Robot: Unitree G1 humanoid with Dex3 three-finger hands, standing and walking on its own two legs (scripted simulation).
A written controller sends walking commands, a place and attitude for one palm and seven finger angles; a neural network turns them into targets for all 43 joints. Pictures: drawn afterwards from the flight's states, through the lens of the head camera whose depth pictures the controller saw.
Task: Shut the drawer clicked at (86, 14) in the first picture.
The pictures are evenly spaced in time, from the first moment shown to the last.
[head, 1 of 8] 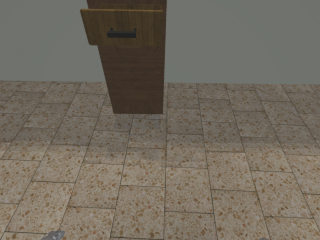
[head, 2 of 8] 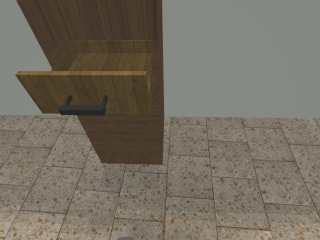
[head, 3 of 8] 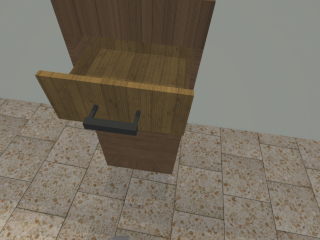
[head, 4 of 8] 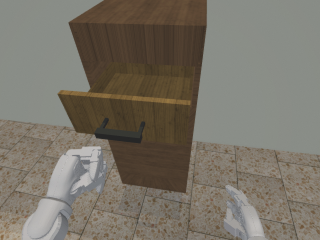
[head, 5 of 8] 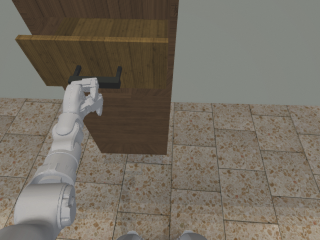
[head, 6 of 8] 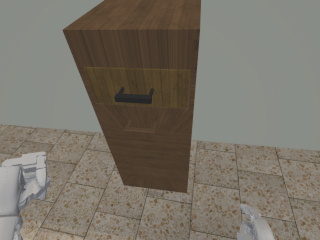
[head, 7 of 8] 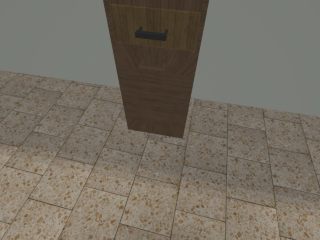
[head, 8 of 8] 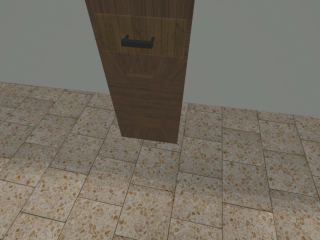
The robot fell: no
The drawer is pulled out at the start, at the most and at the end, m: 0.20 0.20 0.00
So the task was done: yes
